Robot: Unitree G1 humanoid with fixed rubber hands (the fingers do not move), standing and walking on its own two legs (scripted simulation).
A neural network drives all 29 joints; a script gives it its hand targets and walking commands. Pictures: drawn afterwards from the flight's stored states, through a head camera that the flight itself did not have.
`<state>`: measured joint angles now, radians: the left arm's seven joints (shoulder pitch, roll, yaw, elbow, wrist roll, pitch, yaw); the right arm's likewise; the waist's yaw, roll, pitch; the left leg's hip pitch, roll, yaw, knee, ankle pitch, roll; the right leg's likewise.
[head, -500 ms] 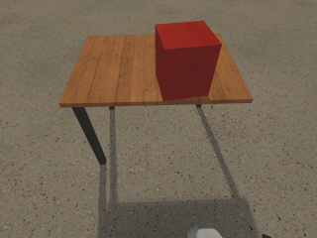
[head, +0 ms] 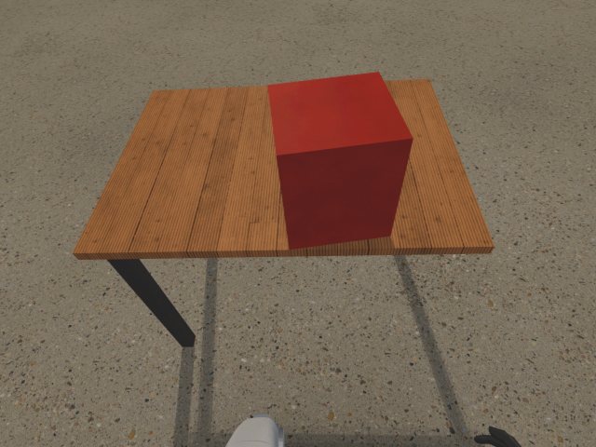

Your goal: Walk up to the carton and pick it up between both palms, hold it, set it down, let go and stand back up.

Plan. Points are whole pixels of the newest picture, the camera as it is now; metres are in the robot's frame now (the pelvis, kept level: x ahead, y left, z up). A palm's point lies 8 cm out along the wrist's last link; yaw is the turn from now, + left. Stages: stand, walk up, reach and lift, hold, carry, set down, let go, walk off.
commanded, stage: walk up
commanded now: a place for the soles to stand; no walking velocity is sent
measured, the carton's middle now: (332, 164) +0.61 -0.01 -0.01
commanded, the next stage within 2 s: none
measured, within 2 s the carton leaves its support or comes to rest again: neither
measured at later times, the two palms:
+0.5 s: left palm (188, 387) +0.22 +0.22 -0.10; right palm (545, 428) +0.18 -0.30 -0.14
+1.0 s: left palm (171, 411) +0.18 +0.24 -0.10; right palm (531, 396) +0.22 -0.28 -0.11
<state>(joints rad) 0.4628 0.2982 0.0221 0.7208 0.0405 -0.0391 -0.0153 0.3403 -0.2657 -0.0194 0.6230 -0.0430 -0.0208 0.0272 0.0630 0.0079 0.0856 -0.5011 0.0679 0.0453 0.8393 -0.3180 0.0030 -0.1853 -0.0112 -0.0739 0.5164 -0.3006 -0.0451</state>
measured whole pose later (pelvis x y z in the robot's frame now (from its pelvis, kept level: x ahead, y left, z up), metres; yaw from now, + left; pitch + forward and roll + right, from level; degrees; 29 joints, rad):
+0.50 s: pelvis +0.10 -0.04 -0.02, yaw +2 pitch -3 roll +1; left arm 0.26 0.27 0.00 0.62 0.01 0.01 0.00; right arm 0.31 -0.30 -0.01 0.71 0.00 0.05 0.00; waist -0.02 0.03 0.10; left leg -0.33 0.05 0.00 0.78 -0.45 -0.02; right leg -0.38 -0.04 -0.03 0.69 -0.27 -0.01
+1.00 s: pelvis +0.10 -0.03 -0.01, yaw +2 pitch -2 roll +1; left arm 0.33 0.29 0.00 0.62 0.01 0.01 -0.01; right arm 0.27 -0.29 0.01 0.67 0.00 0.03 0.03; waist 0.01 -0.01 0.05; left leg -0.23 0.03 0.05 0.61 -0.34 -0.01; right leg -0.35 -0.05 -0.02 0.59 -0.20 0.02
